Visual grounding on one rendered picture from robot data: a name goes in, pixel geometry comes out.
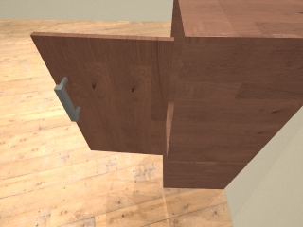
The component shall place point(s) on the cupboard door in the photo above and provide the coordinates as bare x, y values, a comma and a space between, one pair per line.
120, 82

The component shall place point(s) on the handle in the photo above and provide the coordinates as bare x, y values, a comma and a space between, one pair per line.
66, 101

